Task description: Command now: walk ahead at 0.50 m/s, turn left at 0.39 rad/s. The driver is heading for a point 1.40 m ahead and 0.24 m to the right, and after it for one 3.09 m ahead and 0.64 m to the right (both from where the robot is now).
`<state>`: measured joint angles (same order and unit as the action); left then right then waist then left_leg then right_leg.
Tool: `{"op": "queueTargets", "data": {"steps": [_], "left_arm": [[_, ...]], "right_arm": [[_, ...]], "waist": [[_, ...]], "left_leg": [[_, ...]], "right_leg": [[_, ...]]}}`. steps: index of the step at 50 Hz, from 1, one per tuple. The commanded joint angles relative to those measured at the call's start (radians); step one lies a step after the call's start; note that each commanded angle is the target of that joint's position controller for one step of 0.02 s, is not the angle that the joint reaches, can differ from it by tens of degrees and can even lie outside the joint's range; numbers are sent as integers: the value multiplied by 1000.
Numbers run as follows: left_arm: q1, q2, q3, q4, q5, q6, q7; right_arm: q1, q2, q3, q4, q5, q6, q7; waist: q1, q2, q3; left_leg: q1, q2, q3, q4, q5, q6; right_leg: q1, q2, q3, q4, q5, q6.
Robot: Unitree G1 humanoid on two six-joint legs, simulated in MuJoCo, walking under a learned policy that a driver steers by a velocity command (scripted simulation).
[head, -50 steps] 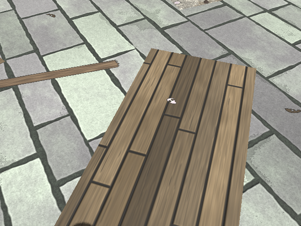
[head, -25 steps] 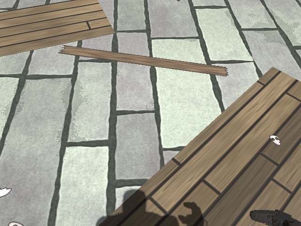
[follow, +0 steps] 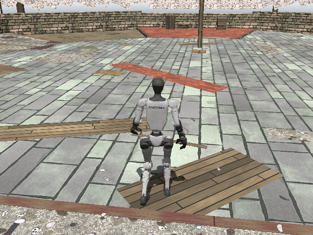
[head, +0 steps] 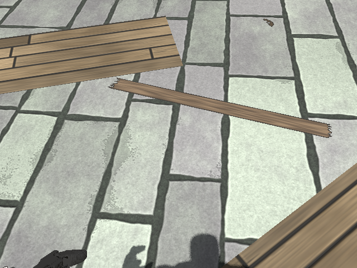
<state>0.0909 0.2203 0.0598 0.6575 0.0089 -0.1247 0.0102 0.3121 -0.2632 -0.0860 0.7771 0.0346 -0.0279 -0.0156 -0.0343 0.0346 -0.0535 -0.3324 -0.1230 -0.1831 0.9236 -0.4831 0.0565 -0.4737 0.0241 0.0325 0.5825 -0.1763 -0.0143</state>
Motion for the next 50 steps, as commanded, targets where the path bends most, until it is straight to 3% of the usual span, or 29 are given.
{"op": "queueTargets", "data": {"steps": [1,3,5,8,11,17,18,20,21,22,23,24,25,26,27,29,31,34,37,39,42,44,45,46,47,48,49,50], "left_arm": [[266,157,61,12,-1,13,4],[186,118,45,12,5,22,2],[161,105,41,25,-2,18,-6],[172,145,52,58,-17,17,-5],[214,171,60,92,-29,24,1],[287,201,67,152,-42,40,-6],[289,208,68,161,-45,44,-5],[269,210,64,170,-51,49,-3],[253,184,52,167,-44,47,-2],[283,108,23,129,-22,34,-3],[310,90,10,129,-21,14,-6],[251,175,35,129,-48,5,-11],[194,184,36,120,-53,6,-12],[165,169,35,120,-41,12,-8],[162,159,39,122,-32,22,-5],[187,118,33,132,-38,46,-3],[167,106,32,124,-39,61,1],[114,91,25,102,-21,58,-6],[-4,62,9,57,-12,55,-30],[-26,80,12,31,-15,64,-47],[-6,132,29,6,-8,72,-69],[149,185,57,38,-8,69,-73],[232,256,81,49,-5,69,-55],[224,337,87,31,-3,78,-32],[226,316,75,-8,2,76,-36],[174,265,66,-36,1,81,-36],[110,223,55,-43,-16,87,-29],[74,196,46,-47,-25,95,-21]], "right_arm": [[-80,-101,-14,-98,-9,-25,2],[-116,-80,-16,-108,-23,-26,6],[-93,-51,-13,-98,-22,-21,11],[-156,-23,0,-107,-31,-22,15],[-247,-3,14,-120,-25,-34,23],[-374,-31,12,-159,-12,-49,44],[-366,-37,9,-160,-12,-52,47],[-236,-75,-14,-117,-21,-54,43],[-76,-128,-39,-75,-26,-54,34],[87,-236,-63,-51,-45,-52,24],[139,-226,-55,-28,-29,-49,30],[86,-152,-33,-33,-24,-46,27],[9,-113,-20,-45,-24,-45,26],[-56,-84,-10,-50,-30,-47,28],[-98,-62,-3,-49,-39,-52,31],[-119,-53,-3,-31,-44,-71,35],[-103,-70,-9,-6,-48,-84,32],[-130,-89,-9,13,-50,-82,15],[-97,-114,-9,35,-40,-71,-5],[-74,-138,-15,51,-31,-57,-13],[-93,-173,-29,49,-14,-26,-29],[-114,-178,-33,35,-9,-4,-41],[-75,-161,-25,25,-25,-4,-40],[31,-47,10,-2,-87,-11,-24],[64,-83,20,-9,-61,-28,-4],[-27,-144,4,-20,-26,-31,5],[-95,-142,4,-39,-22,-24,-2],[-122,-135,3,-35,-34,-10,-16]], "waist": [[129,-155,-21],[78,-122,44],[43,-145,37],[45,-139,35],[76,-132,41],[114,-136,77],[101,-142,72],[20,-130,2],[-55,-102,-93],[-92,87,-253],[-84,240,-314],[-87,145,-195],[-67,98,-99],[-39,52,-35],[-8,60,12],[31,71,33],[37,41,54],[49,30,79],[3,27,76],[0,32,63],[30,49,38],[108,22,-37],[135,-82,-108],[36,-329,-212],[68,-276,-423],[100,-141,-361],[85,-70,-243],[63,-13,-160]], "left_leg": [[-580,100,16,346,60,-14],[-492,152,34,241,155,-16],[-396,166,77,159,188,-26],[-351,185,122,-22,302,-42],[-295,182,146,-206,431,-50],[-230,157,178,-380,396,-21],[-197,148,190,-405,372,-5],[42,102,233,-480,384,36],[283,152,170,-468,401,78],[678,413,-183,-465,392,204],[760,517,-498,-589,245,294],[673,488,-406,-613,151,256],[541,449,-273,-638,168,214],[418,409,-189,-680,217,192],[320,381,-124,-717,283,174],[223,361,-28,-767,378,160],[205,359,57,-787,495,156],[157,316,223,-758,812,121],[145,302,304,-734,858,94],[230,333,305,-695,865,89],[341,372,306,-560,998,63],[330,327,331,-310,1051,22],[194,250,348,-59,823,-38],[-162,93,329,297,-112,-110],[-298,29,107,520,-257,-123],[-347,84,55,526,-152,-107],[-377,117,71,464,-56,-103],[-360,148,76,391,-2,-108]], "right_leg": [[576,-361,560,-286,-349,-202],[399,-290,390,-327,-144,-181],[315,-247,289,-365,-33,-174],[292,-232,185,-398,98,-183],[299,-223,119,-402,131,-175],[389,-270,119,-349,157,-170],[404,-279,119,-324,195,-164],[379,-238,68,-179,423,-130],[283,-188,14,18,456,-93],[-61,-78,-70,397,142,-20],[-282,-6,22,594,-401,-6],[-381,-64,65,684,-356,-16],[-379,-106,45,666,-257,-25],[-344,-135,36,618,-180,-21],[-296,-159,45,573,-127,-17],[-234,-168,58,549,-67,-10],[-262,-157,78,502,10,2],[-195,-117,49,285,179,12],[-86,-84,-34,98,348,2],[-87,-79,-34,44,321,-9],[-74,-51,-60,10,145,-47],[118,15,-97,-83,143,-86],[334,-42,18,-123,471,-133],[660,-287,351,-9,985,-286],[790,-415,654,-108,789,-452],[709,-355,564,-158,607,-401],[588,-303,469,-181,460,-340],[454,-263,413,-212,368,-298]]}}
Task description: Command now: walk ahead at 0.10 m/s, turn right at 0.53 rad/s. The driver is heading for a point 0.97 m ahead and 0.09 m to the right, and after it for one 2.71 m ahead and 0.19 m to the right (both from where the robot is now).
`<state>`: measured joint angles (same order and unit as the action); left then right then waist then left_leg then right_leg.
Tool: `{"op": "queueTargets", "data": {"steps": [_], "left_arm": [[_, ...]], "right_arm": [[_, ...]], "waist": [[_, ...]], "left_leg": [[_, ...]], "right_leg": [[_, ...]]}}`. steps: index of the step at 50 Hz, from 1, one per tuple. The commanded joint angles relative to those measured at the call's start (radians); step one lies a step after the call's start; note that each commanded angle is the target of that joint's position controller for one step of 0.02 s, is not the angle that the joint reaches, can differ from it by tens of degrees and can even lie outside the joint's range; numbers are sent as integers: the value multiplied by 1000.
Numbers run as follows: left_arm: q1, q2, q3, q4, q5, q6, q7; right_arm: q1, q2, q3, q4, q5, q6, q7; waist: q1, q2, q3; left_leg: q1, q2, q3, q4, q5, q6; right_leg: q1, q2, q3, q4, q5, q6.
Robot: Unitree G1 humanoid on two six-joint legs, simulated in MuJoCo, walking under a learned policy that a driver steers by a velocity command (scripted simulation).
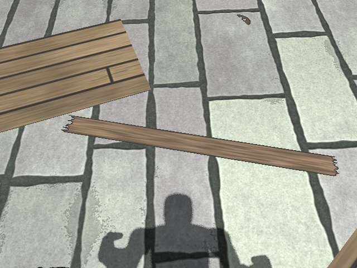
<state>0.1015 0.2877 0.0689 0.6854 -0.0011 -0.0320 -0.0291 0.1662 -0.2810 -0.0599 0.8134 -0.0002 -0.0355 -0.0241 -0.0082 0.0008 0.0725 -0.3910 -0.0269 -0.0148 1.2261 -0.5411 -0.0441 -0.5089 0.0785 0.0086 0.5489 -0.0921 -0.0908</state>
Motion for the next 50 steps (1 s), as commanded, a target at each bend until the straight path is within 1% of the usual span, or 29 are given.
{"op": "queueTargets", "data": {"steps": [1,3,4,7,11,15,16,18,19,20,21,22,23,24,25,28,31,33,35,36,37,38,39,40,41,43,46,48,50], "left_arm": [[43,124,34,-79,-10,9,25],[23,132,37,-94,9,18,29],[26,143,42,-100,12,20,33],[35,172,53,-110,1,32,52],[21,167,53,-126,-2,54,65],[44,160,53,-132,-2,68,62],[45,159,53,-134,-4,71,62],[35,152,50,-140,-18,80,64],[66,117,41,-141,-19,82,65],[78,94,38,-172,-29,75,61],[69,175,62,-167,-10,57,55],[86,210,77,-141,-9,56,51],[113,189,76,-110,-10,65,54],[130,160,68,-96,-5,76,58],[136,127,57,-92,-6,83,56],[71,82,33,-118,-17,79,56],[32,44,9,-133,-7,73,48],[30,61,11,-130,-12,71,42],[86,63,15,-97,-11,68,37],[100,67,15,-86,-4,67,37],[109,103,18,-95,4,67,42],[124,186,32,-102,16,74,53],[69,120,13,-88,28,68,44],[16,62,-1,-106,29,57,35],[19,44,-7,-92,34,48,33],[34,73,-3,-82,26,35,30],[55,57,-12,-63,22,30,34],[82,77,-6,-51,16,38,41],[138,145,15,-37,3,45,45]], "right_arm": [[18,-126,-28,-82,-7,12,-17],[36,-104,-27,-87,-9,29,-22],[42,-89,-24,-85,-10,31,-25],[16,-79,-21,-93,-12,37,-31],[-35,-83,-23,-113,-6,40,-27],[-51,-90,-26,-126,3,17,-13],[-41,-92,-29,-126,6,11,-8],[25,-102,-39,-108,8,2,3],[58,-158,-56,-105,-6,3,2],[38,-253,-75,-106,-35,16,-3],[9,-206,-69,-133,-57,14,-2],[-40,-154,-53,-159,-48,13,-9],[-78,-121,-44,-167,-29,16,-12],[-85,-103,-37,-169,-11,18,-14],[-78,-98,-30,-167,-4,22,-16],[-30,-105,-30,-156,-10,36,-17],[-18,-129,-35,-147,-5,42,-13],[10,-152,-40,-135,3,47,-7],[5,-149,-34,-127,19,49,-3],[37,-132,-27,-111,27,44,-2],[73,-112,-19,-102,13,32,4],[96,-63,-1,-117,-29,12,18],[47,-40,8,-128,-26,6,14],[10,-81,1,-119,-27,8,10],[-14,-77,2,-114,-27,11,10],[8,-99,-5,-96,-24,25,3],[28,-83,-2,-72,-17,23,2],[44,-74,-2,-50,-10,22,0],[6,-79,-7,-67,6,13,0]], "waist": [[12,-2,-242],[-17,-63,-208],[-18,-77,-211],[-6,-84,-237],[13,-129,-201],[34,-160,-191],[29,-166,-190],[-15,-159,-185],[-9,-69,-202],[40,247,-160],[12,273,-158],[28,181,-156],[44,128,-141],[40,118,-131],[35,116,-118],[-2,152,-113],[-22,205,-146],[-37,228,-146],[-4,204,-136],[3,178,-128],[-7,116,-163],[-46,-113,-219],[-39,-227,-198],[-29,-152,-151],[-18,-139,-145],[-11,-118,-90],[-14,-82,-70],[4,-91,-78],[44,-157,2]], "left_leg": [[-245,65,-95,20,89,-7],[-162,48,-75,-99,111,-8],[-143,38,-68,-154,120,-14],[-124,26,-82,-263,183,-34],[-98,14,-95,-374,241,-39],[-43,-3,-98,-520,209,-20],[-14,-9,-93,-580,211,-9],[132,-1,-70,-801,327,26],[256,141,-168,-863,362,78],[299,347,-403,-912,515,224],[240,446,-518,-938,595,321],[213,406,-433,-914,614,302],[198,331,-332,-892,611,253],[211,294,-279,-880,612,231],[205,275,-241,-879,645,233],[263,236,-170,-881,651,243],[273,242,-145,-863,666,248],[264,258,-163,-852,685,259],[233,247,-156,-814,690,239],[198,230,-147,-801,661,202],[124,206,-128,-772,563,134],[28,117,-32,-649,339,60],[72,90,-2,-712,189,15],[124,93,0,-723,268,-7],[140,87,6,-737,344,-12],[156,87,5,-741,382,-13],[174,88,3,-759,401,-8],[147,44,60,-703,259,-5],[-18,10,95,-569,127,15]], "right_leg": [[373,-290,413,-203,218,-203],[250,-241,376,-231,186,-176],[229,-227,360,-230,205,-172],[214,-211,374,-226,100,-157],[171,-177,422,-248,-181,-120],[224,-178,495,-218,-181,-111],[236,-176,513,-204,-159,-106],[200,-132,504,-150,-145,-65],[105,-71,437,-38,-290,-14],[-104,95,198,177,-472,51],[-149,63,164,431,-518,101],[-121,32,172,556,-454,119],[-106,27,157,611,-404,136],[-117,27,151,672,-363,152],[-115,29,142,707,-348,163],[-99,8,88,552,-317,183],[53,-50,35,291,-354,182],[138,-52,-5,154,-344,172],[257,-42,-31,-92,-166,139],[336,-44,-18,-221,-56,111],[463,-118,78,-215,68,78],[564,-282,237,-137,355,16],[387,-322,264,-160,227,-76],[342,-258,226,-174,73,-60],[330,-212,193,-169,-18,-18],[277,-181,175,-179,-72,16],[265,-162,158,-166,-73,29],[274,-160,179,-203,-349,6],[273,-254,340,-312,-666,-74]]}}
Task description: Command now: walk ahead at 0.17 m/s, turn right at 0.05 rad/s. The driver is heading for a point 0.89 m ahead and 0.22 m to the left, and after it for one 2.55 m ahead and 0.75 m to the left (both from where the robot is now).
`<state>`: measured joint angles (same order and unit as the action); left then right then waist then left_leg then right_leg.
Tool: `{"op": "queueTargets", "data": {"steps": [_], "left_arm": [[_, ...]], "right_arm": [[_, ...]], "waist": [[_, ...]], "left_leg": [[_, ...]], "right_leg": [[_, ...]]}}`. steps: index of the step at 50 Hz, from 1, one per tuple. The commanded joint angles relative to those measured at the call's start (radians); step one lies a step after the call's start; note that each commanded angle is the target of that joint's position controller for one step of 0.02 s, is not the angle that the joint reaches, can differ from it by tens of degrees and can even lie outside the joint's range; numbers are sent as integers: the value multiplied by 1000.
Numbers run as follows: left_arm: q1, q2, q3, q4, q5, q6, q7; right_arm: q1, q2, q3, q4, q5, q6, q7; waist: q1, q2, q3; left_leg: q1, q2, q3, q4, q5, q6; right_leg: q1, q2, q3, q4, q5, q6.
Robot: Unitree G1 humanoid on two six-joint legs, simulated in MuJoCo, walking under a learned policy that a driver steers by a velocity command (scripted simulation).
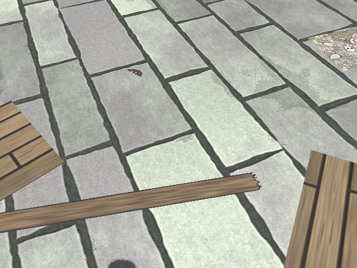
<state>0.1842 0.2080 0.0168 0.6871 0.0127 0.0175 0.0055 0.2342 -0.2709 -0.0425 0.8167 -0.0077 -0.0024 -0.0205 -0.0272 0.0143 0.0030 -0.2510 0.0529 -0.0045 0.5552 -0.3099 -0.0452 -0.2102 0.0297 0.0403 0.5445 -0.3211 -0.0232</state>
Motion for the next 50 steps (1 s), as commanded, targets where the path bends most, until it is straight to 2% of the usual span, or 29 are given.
{"op": "queueTargets", "data": {"steps": [1,4,6,8,9,10,11,12,13,15,18,21,24,28,31,32,33,34,35,36,38,39,40,42,43,45,48,49,50], "left_arm": [[80,239,71,-30,-16,-9,13],[94,211,68,-13,-26,-41,15],[37,207,68,-21,-38,-46,9],[-24,208,69,-27,-43,-38,2],[-15,182,62,-22,-34,-38,0],[-25,126,46,-29,-24,-44,-3],[-20,69,30,-71,-17,-60,-2],[-21,146,52,-83,-44,-78,4],[-18,184,63,-73,-63,-90,1],[-17,176,65,-44,-41,-102,-3],[-18,149,67,-28,-28,-98,-18],[-65,117,58,-44,-18,-92,-20],[-171,70,37,-72,-20,-99,-32],[-225,96,41,-84,-23,-104,-52],[-101,161,65,-44,-6,-114,-49],[-10,189,76,-12,2,-119,-42],[96,253,85,7,24,-119,-29],[114,239,71,18,29,-104,-24],[131,161,56,25,5,-90,-26],[31,153,52,17,-16,-82,-25],[-102,111,34,16,-13,-73,-20],[-142,118,37,22,0,-70,-20],[-171,126,41,28,11,-65,-21],[-167,133,44,47,18,-63,-18],[-151,152,51,58,9,-60,-14],[-139,224,75,72,-24,-46,-2],[-162,185,67,79,-39,-41,6],[-185,145,57,71,-42,-44,5],[-221,83,43,44,-44,-55,3]], "right_arm": [[-92,-93,-27,-87,22,-31,-1],[-102,-104,-35,-103,41,-65,21],[-75,-88,-28,-87,39,-83,39],[55,-78,-32,-23,28,-90,50],[140,-89,-40,15,22,-87,50],[234,-121,-49,32,21,-87,45],[302,-250,-72,20,19,-89,39],[286,-236,-65,5,5,-96,44],[208,-189,-49,-16,8,-101,40],[139,-150,-34,-36,3,-103,38],[159,-114,-17,-29,4,-99,36],[169,-120,-14,-17,1,-82,22],[189,-130,-13,-1,4,-60,-1],[207,-143,-18,20,12,-48,-9],[147,-150,-26,10,18,-41,-9],[143,-147,-26,8,18,-39,-7],[181,-115,-13,-13,-7,-46,-3],[346,-6,23,9,-16,-46,11],[343,-92,2,48,11,-41,19],[234,-146,-17,14,35,-30,16],[129,-119,-21,-9,18,1,-6],[143,-100,-19,-9,11,20,-15],[163,-72,-13,0,8,31,-21],[177,-45,-4,10,-2,35,-28],[185,-54,-5,15,-2,33,-26],[192,-87,-17,22,-7,26,-19],[210,-77,-20,35,-15,8,-11],[244,-89,-23,47,-16,-1,-13],[297,-158,-39,63,-12,-12,-21]], "waist": [[79,-195,112],[73,-202,115],[42,-154,84],[-33,-122,21],[-62,-96,-9],[-96,-6,-24],[-94,276,-49],[-88,252,-23],[-55,160,66],[-27,81,96],[-18,85,65],[-11,60,55],[-37,77,51],[-36,91,45],[50,102,-31],[97,67,-91],[106,-32,-239],[37,-242,-402],[75,-163,-461],[68,-121,-290],[21,-56,-107],[-14,-92,-72],[-31,-123,-52],[-30,-145,-81],[-28,-139,-114],[-36,-162,-110],[-74,-147,-28],[-92,-68,19],[-101,129,52]], "left_leg": [[-221,-53,57,167,-135,36],[-368,21,-26,286,-227,99],[-254,17,0,147,-163,121],[70,-53,79,-33,105,107],[208,-79,87,-37,129,90],[322,10,-46,-99,55,112],[415,258,-472,-282,-131,233],[366,354,-731,-392,-341,339],[329,342,-669,-396,-414,327],[289,255,-475,-396,-235,262],[271,173,-274,-410,105,220],[253,132,-117,-371,636,206],[169,73,-10,-355,740,159],[216,119,-38,-301,728,173],[287,129,-64,-138,878,163],[272,83,-42,-5,885,135],[80,35,-37,213,612,97],[-187,-97,-41,558,-246,26],[-214,-96,-153,668,-397,12],[-276,-52,-129,688,-347,4],[-251,6,-91,574,-247,-15],[-160,26,-84,470,-215,-22],[-77,11,-52,379,-213,-27],[10,4,-30,248,-172,-25],[51,-1,-14,190,-88,-12],[115,-40,52,144,30,24],[165,-38,59,64,-57,97],[162,13,-27,-85,-155,140],[159,173,-287,-296,-429,221]], "right_leg": [[-32,-260,396,-348,-477,-181],[72,-335,470,-361,-346,-225],[52,-287,359,-341,-212,-192],[-96,-201,214,-267,-108,-149],[-167,-161,165,-190,-97,-125],[-266,-97,90,-2,-81,-76],[-460,23,-41,359,-173,9],[-575,17,46,547,-273,10],[-652,-50,75,617,-181,-10],[-654,-108,48,589,5,-31],[-583,-128,10,509,160,-15],[-538,-101,-43,379,223,27],[-378,-58,-92,135,373,41],[-306,-29,-70,6,421,15],[-172,4,-66,-69,372,-47],[-28,1,-70,-143,513,-76],[299,-164,83,-31,914,-152],[577,-439,388,-6,1135,-357],[523,-432,471,-68,904,-380],[371,-383,377,-135,695,-330],[83,-300,256,-235,418,-248],[-49,-260,203,-276,315,-217],[-143,-223,153,-299,274,-202],[-172,-208,115,-300,248,-207],[-175,-208,116,-320,105,-206],[-233,-215,138,-363,-209,-177],[-339,-199,141,-344,-393,-108],[-373,-150,88,-229,-370,-69],[-476,-36,-51,43,-272,-1]]}}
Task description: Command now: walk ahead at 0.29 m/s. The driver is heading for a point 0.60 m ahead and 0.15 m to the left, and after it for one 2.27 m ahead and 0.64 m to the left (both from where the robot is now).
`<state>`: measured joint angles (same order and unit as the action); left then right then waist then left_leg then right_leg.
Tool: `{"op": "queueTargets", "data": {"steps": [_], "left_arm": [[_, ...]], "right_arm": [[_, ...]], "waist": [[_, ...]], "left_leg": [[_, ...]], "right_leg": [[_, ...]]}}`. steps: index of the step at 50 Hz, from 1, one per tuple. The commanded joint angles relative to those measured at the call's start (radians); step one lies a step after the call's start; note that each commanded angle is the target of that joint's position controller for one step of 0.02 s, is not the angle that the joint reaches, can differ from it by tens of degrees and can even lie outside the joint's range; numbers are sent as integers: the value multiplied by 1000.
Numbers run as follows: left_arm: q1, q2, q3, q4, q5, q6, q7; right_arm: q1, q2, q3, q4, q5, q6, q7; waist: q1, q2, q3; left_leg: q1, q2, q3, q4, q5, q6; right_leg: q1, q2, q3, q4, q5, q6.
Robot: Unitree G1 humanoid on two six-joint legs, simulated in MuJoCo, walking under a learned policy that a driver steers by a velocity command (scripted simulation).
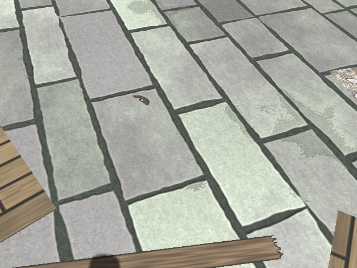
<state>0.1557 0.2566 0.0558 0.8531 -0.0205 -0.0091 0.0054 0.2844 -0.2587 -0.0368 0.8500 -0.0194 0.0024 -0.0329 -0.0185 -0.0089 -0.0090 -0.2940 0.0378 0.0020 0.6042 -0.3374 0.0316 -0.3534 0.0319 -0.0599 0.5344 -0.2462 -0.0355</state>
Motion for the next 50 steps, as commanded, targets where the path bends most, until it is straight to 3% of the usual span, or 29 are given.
{"op": "queueTargets", "data": {"steps": [1,2,3,5,7,11,15,17,19,20,21,22,23,24,25,27,29,34,38,40,42,44,45,46,47,48,49,50], "left_arm": [[-216,55,10,-143,-21,-47,-1],[-172,112,31,-127,-21,-60,-2],[-115,120,36,-97,-14,-64,-8],[-118,103,36,-74,9,-70,-11],[-153,63,27,-73,10,-71,-21],[-244,31,7,-91,0,-72,-35],[-305,55,0,-112,-9,-81,-48],[-272,91,8,-110,-12,-90,-51],[-108,142,33,-58,-8,-95,-41],[63,196,58,-10,-3,-97,-28],[233,289,82,18,16,-90,-13],[254,289,76,28,21,-84,-20],[182,195,49,20,16,-88,-22],[110,140,34,10,9,-91,-22],[41,107,24,3,12,-95,-25],[-7,66,16,13,29,-100,-26],[4,75,22,32,31,-107,-20],[16,129,31,47,32,-106,-2],[90,173,39,61,15,-91,9],[120,190,43,69,6,-75,11],[119,220,51,63,3,-59,15],[113,246,58,51,2,-38,23],[99,236,53,40,1,-36,26],[139,149,27,6,32,-47,21],[183,82,-3,-38,30,-86,2],[64,184,22,-53,-1,-113,-12],[21,181,20,-78,-18,-122,-14],[25,164,20,-67,0,-119,-4]], "right_arm": [[209,-261,-69,19,11,-32,-6],[118,-213,-53,-15,-2,-56,-10],[73,-168,-44,-27,5,-76,-7],[90,-140,-40,-20,30,-91,4],[148,-108,-33,3,26,-93,7],[191,-142,-45,24,23,-83,4],[223,-164,-56,50,37,-74,11],[203,-179,-63,54,45,-68,13],[158,-177,-63,44,49,-64,13],[130,-148,-53,29,42,-66,13],[136,-61,-29,-12,21,-75,12],[206,-20,-18,-22,50,-93,6],[167,-117,-46,-13,74,-101,5],[114,-140,-56,-22,77,-100,6],[94,-122,-57,-17,68,-95,1],[86,-78,-60,-18,55,-77,5],[74,-42,-55,-37,54,-61,14],[-68,-35,-43,-115,45,-57,37],[-223,-24,-25,-188,42,-57,72],[-261,-36,-26,-223,44,-55,87],[-244,-73,-41,-244,43,-49,95],[-88,-139,-76,-221,46,-41,96],[80,-196,-110,-179,48,-36,82],[158,-292,-135,-162,44,-25,55],[88,-328,-125,-215,26,-39,58],[76,-241,-99,-230,17,-50,66],[23,-209,-87,-234,16,-60,67],[-34,-190,-84,-236,28,-64,68]], "waist": [[-99,325,142],[-44,247,167],[-9,207,141],[-20,133,88],[-36,122,56],[-74,144,71],[-89,153,105],[-48,163,102],[47,148,29],[124,105,-78],[169,-109,-245],[138,-307,-318],[128,-200,-190],[103,-166,-84],[70,-110,-35],[29,-116,17],[13,-95,31],[25,-40,86],[77,-7,118],[76,-10,115],[43,-45,66],[-55,-79,-35],[-145,-47,-114],[-124,156,-197],[-34,284,-346],[-97,133,-340],[-65,84,-210],[-16,-23,-122]], "left_leg": [[151,345,-620,-537,-566,238],[142,341,-614,-533,-478,229],[190,300,-524,-505,-361,192],[288,250,-387,-486,-164,141],[314,208,-277,-484,0,126],[266,177,-160,-490,113,128],[231,202,-168,-459,147,145],[228,229,-201,-428,179,139],[174,194,-168,-292,366,105],[66,132,-112,-80,409,67],[-213,24,-25,290,128,2],[-415,-61,-81,531,-257,-19],[-482,2,-151,652,-197,-12],[-492,42,-130,654,-99,4],[-453,73,-121,626,-14,6],[-380,109,-119,568,88,10],[-383,116,-107,552,123,5],[-408,103,-74,279,320,-11],[-400,79,8,100,379,13],[-402,60,33,51,337,36],[-310,-1,88,37,248,71],[-86,-78,127,27,167,119],[177,-103,98,-40,215,159],[484,95,-230,-64,263,243],[680,328,-806,-230,298,442],[649,306,-721,-266,421,385],[509,270,-543,-248,576,342],[357,213,-420,-245,661,299]], "right_leg": [[-433,17,30,295,-239,10],[-460,-40,118,395,-178,-12],[-474,-54,129,407,-104,-21],[-478,-77,112,377,-5,-15],[-428,-78,78,320,85,5],[-298,-61,33,114,170,40],[-193,-50,26,1,145,34],[-113,-46,40,-48,123,12],[135,-25,31,-98,131,-20],[382,-85,93,-86,134,-54],[710,-326,376,-100,56,-128],[767,-464,729,-247,-157,-231],[644,-431,654,-278,-242,-206],[521,-391,500,-296,-185,-162],[417,-346,399,-322,-89,-134],[297,-280,226,-359,102,-105],[263,-278,145,-378,246,-120],[242,-264,-7,-418,362,-130],[329,-290,-79,-406,416,-120],[414,-310,-108,-354,524,-104],[469,-314,-142,-240,822,-83],[454,-304,-161,22,1039,-63],[322,-266,-174,256,936,-30],[-1,-161,-179,619,345,25],[-296,43,27,915,-372,62],[-359,-19,169,944,-331,44],[-368,-56,155,885,-260,29],[-337,-99,145,798,-208,36]]}}
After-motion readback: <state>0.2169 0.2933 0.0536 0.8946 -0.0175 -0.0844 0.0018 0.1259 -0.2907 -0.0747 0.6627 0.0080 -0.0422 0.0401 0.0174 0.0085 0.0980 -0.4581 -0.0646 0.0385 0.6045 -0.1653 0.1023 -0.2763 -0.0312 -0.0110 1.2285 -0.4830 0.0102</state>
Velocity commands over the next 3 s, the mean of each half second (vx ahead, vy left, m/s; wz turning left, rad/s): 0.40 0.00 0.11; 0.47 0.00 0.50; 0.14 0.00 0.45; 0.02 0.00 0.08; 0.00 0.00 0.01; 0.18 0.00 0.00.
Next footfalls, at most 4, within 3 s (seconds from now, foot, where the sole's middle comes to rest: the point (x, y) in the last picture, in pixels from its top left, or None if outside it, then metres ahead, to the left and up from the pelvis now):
0.40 right None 0.28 -0.16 -0.77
0.90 left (142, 260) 0.56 0.12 -0.77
1.38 right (174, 209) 0.77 0.00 -0.77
1.68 left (126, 257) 0.57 0.18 -0.77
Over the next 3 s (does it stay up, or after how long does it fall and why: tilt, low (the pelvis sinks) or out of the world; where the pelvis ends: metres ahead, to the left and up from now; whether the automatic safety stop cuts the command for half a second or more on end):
stays up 0.72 0.09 0.01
